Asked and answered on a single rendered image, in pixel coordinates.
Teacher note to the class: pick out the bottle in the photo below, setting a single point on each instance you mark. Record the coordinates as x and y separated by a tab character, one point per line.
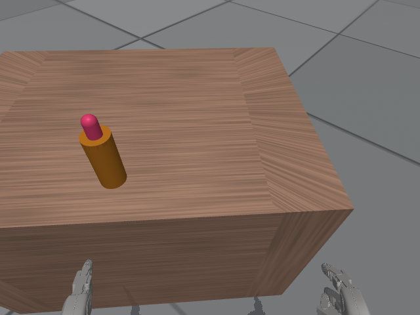
101	150

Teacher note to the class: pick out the left robot hand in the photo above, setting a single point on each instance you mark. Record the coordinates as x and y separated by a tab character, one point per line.
79	303

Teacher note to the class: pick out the right robot hand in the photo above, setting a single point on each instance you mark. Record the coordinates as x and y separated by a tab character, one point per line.
350	301

